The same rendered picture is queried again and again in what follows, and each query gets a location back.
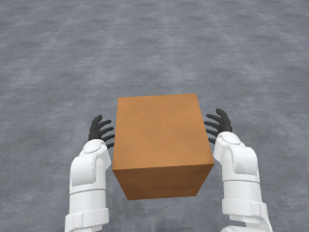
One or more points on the left robot hand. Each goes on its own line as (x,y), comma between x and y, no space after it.
(96,133)

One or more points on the right robot forearm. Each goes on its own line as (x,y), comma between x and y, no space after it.
(241,182)

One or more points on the right robot hand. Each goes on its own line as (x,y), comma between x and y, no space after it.
(224,124)

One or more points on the left robot forearm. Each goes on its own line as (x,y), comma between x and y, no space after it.
(88,212)

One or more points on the carton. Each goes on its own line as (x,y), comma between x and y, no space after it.
(161,146)

